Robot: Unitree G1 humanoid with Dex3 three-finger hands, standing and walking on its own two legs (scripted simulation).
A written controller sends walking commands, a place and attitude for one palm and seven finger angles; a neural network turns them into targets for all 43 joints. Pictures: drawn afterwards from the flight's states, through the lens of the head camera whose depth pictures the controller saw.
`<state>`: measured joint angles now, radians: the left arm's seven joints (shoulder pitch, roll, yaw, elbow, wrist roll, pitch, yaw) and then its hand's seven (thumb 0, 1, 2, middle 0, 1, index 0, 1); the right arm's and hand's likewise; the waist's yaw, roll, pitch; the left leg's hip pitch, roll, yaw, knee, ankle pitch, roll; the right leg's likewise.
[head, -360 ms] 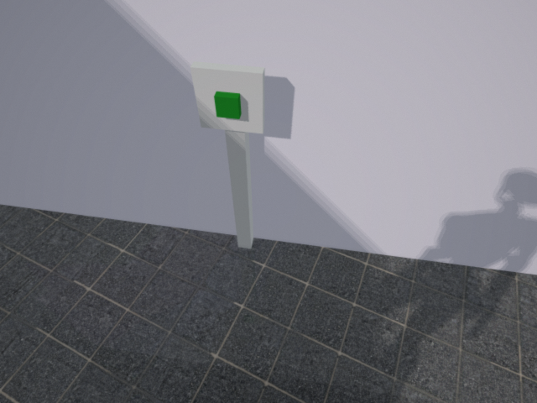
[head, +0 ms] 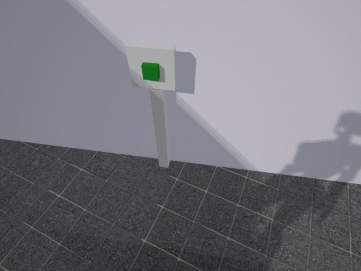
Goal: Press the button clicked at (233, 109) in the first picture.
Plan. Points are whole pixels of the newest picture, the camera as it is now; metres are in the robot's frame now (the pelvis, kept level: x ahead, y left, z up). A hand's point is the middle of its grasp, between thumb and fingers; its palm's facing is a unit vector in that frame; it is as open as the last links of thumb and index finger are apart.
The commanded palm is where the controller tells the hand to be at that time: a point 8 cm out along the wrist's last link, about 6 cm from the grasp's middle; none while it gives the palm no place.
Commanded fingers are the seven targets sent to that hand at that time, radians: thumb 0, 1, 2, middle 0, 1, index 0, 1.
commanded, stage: look at it before walking up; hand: left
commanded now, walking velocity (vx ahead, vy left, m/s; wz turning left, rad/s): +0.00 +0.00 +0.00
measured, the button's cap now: (151, 71) +0.79 +0.16 -0.01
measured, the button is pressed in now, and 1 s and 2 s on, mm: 0 0 0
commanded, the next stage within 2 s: turn to face it in 0.48 s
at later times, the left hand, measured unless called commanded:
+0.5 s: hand out of the picture +0.03 +0.19 -0.17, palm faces +0.02 -0.97 -0.24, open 7.4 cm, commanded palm none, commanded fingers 0.00 0.90 0.90 -0.20 -0.30 -0.20 -0.30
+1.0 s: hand out of the picture +0.03 +0.17 -0.19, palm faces +0.01 -0.98 -0.18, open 7.4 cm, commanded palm none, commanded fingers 0.00 0.90 0.90 -0.20 -0.30 -0.20 -0.30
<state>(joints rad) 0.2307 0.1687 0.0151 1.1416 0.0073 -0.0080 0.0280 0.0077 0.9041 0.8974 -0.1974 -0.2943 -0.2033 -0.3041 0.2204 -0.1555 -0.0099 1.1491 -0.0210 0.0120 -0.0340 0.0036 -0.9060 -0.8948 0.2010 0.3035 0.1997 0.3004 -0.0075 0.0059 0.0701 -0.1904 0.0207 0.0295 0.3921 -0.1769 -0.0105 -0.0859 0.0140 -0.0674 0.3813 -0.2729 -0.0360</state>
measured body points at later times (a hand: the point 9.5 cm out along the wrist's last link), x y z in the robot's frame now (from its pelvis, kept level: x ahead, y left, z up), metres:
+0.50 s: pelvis +0.01 -0.01 +0.00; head +0.03 -0.01 +0.45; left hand +0.03 +0.24 -0.15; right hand +0.03 -0.24 -0.16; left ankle +0.02 +0.13 -0.74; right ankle -0.04 -0.09 -0.74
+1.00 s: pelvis +0.03 +0.00 -0.01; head +0.04 +0.00 +0.44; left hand +0.03 +0.23 -0.17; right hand +0.00 -0.22 -0.17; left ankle +0.02 +0.13 -0.74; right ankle -0.04 -0.09 -0.74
